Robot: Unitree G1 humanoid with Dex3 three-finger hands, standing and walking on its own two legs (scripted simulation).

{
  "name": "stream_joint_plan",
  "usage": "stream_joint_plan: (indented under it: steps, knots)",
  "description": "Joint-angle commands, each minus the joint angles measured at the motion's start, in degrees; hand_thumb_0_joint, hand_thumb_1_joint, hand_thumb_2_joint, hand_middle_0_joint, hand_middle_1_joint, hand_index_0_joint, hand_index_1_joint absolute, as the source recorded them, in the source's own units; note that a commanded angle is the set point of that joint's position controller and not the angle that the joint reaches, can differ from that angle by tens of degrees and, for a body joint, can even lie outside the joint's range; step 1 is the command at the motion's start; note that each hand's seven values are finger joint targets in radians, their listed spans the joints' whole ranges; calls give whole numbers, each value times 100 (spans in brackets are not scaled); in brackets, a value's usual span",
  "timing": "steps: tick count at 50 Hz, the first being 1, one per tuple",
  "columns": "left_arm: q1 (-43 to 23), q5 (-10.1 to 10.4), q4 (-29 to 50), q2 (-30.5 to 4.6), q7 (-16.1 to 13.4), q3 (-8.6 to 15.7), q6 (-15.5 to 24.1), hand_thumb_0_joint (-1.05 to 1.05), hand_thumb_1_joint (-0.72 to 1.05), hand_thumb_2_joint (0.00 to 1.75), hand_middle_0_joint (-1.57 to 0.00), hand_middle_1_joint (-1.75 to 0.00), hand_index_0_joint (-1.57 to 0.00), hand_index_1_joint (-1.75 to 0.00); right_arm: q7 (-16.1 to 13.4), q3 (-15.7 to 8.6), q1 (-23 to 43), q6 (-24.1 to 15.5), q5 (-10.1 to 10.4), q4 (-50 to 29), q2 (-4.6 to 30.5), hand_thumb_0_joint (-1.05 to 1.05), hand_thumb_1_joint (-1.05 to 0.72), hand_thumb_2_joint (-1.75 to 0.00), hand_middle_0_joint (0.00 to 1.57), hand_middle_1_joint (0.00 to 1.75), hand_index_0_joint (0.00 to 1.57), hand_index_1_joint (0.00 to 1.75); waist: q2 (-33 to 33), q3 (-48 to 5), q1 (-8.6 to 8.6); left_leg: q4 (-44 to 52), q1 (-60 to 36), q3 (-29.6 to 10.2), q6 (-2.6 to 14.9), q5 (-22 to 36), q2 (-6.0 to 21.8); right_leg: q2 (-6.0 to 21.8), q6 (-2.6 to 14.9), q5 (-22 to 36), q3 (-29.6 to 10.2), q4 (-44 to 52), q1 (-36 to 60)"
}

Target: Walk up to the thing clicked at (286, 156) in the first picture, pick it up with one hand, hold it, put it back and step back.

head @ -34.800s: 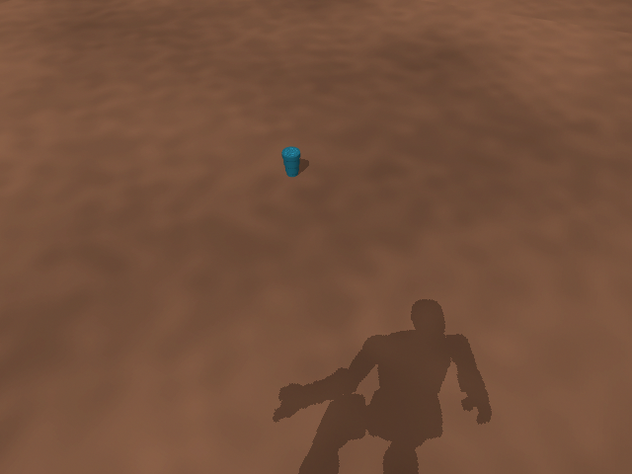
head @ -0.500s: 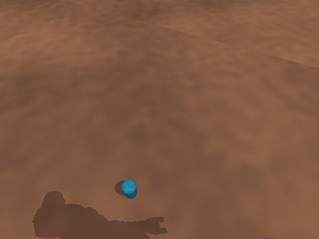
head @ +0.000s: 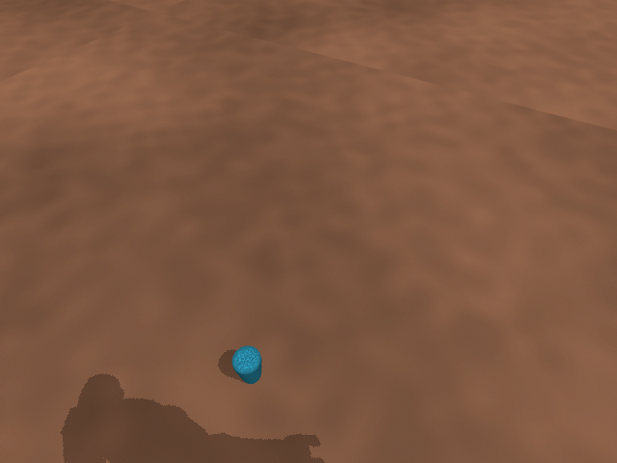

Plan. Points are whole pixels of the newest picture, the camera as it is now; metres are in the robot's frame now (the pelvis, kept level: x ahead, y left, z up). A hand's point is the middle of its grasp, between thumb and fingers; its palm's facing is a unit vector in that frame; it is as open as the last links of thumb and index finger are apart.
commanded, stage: stand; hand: left
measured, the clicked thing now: (249, 367) +0.50 +0.21 -0.72
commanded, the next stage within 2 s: rise first in 1.32 s
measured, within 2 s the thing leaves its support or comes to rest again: neither
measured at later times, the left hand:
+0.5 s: hand out of the picture +0.08 +0.25 -0.16, palm faces -0.03 -0.94 -0.34, open 7.4 cm
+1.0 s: hand out of the picture +0.09 +0.26 -0.15, palm faces -0.03 -0.94 -0.35, open 7.4 cm
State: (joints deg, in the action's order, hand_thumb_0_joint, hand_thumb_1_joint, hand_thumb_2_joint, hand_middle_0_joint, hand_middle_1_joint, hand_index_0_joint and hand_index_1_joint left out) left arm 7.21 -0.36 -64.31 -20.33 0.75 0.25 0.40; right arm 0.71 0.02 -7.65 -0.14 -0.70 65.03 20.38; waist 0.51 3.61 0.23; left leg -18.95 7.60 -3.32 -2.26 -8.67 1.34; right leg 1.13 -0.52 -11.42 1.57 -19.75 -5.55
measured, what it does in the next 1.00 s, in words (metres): stands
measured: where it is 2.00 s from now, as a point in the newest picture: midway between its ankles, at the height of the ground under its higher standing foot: outside the picture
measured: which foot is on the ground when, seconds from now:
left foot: down 0.00-1.00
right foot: down 0.00-1.00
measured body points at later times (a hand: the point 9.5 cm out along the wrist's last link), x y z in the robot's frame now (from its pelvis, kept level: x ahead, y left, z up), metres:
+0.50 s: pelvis +0.01 +0.00 +0.00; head +0.02 +0.00 +0.45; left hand +0.09 +0.30 -0.13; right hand +0.08 -0.30 -0.13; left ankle +0.02 +0.15 -0.75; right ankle +0.00 -0.12 -0.75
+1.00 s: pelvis +0.02 +0.00 +0.00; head +0.03 +0.00 +0.45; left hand +0.09 +0.30 -0.13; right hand +0.09 -0.30 -0.13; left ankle +0.02 +0.15 -0.75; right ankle +0.00 -0.12 -0.75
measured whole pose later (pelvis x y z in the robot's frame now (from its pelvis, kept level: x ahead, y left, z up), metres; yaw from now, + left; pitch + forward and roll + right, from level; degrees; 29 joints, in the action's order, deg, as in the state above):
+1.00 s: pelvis +0.02 +0.00 +0.00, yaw -1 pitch -2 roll +0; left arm 6.8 -0.2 -63.6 -20.3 0.4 0.0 0.4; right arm 0.4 0.3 -6.4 -0.3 -0.6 64.1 20.2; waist 0.2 3.5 -0.1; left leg -19.0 6.6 -2.5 -2.2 -10.2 1.4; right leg 1.2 -0.6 -12.6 0.9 -19.6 -4.7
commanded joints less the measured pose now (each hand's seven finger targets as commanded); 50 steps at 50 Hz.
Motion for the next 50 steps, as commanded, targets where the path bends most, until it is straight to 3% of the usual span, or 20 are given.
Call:
stream_joint_plan:
  steps: [1,9,13,18,28,39,42,50]
  knots:
    - [-244,-12,367,-1283,-84,231,117,0,90,90,-20,-30,-20,-30,-100,-188,236,-130,15,-358,1187,0,-90,-90,20,30,20,30,-96,-355,-33,272,-2,-354,257,473,520,628,166,200,-517,464,-101]
    - [-202,-8,350,-1267,-92,217,119,0,90,90,-20,-30,-20,-30,-98,-177,220,-129,32,-356,1179,0,-90,-90,20,30,20,30,-85,-342,-32,293,17,-368,257,486,521,614,154,283,-499,443,-90]
    - [-204,-8,371,-1264,-93,213,130,0,90,90,-20,-30,-20,-30,-111,-185,233,-137,19,-383,1213,0,-90,-90,20,30,20,30,-51,-529,-24,153,-134,-307,280,797,555,664,166,719,-532,392,21]
    - [-203,-2,355,-1267,-92,214,116,0,90,90,-20,-30,-20,-30,-111,-164,245,-139,29,-377,1184,0,-90,-90,20,30,20,30,-74,-382,-39,248,-61,-332,259,681,547,621,152,484,-493,385,-73]
    - [-219,-15,386,-1249,-102,200,122,0,90,90,-20,-30,-20,-30,-112,-185,277,-124,15,-403,1190,0,-90,-90,20,30,20,30,-100,-415,-26,208,-84,-292,250,694,546,626,158,559,-501,411,-39]
    - [-197,-4,366,-1263,-106,217,118,0,90,90,-20,-30,-20,-30,-119,-173,268,-132,33,-400,1200,0,-90,-90,20,30,20,30,-23,-490,-32,203,-124,-291,266,892,552,651,167,816,-519,349,96]
    - [-159,1,374,-1242,-105,215,110,0,90,90,-20,-30,-20,-30,-125,-173,334,-148,31,-424,1196,0,-90,-90,20,30,20,30,10,-559,-67,159,-252,-273,250,1177,583,638,177,1009,-479,292,94]
    - [-166,-4,369,-1244,-112,217,103,0,90,90,-20,-30,-20,-30,-138,-173,293,-136,30,-422,1197,0,-90,-90,20,30,20,30,-77,-459,-46,165,-213,-246,260,1079,565,633,163,1009,-483,326,64]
